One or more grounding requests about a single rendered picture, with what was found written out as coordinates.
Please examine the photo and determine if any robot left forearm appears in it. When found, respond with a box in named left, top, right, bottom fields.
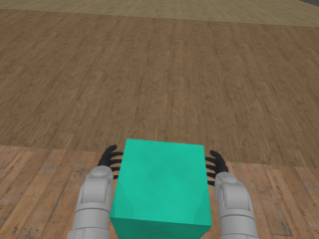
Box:
left=66, top=165, right=114, bottom=239

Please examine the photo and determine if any carton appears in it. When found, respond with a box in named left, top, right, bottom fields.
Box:
left=110, top=138, right=212, bottom=239

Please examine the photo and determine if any robot right forearm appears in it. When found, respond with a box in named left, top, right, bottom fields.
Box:
left=214, top=171, right=260, bottom=239

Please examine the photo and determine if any robot right hand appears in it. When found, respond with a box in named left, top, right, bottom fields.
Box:
left=204, top=150, right=229, bottom=186

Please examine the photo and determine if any robot left hand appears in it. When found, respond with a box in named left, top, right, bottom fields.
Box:
left=97, top=144, right=124, bottom=179

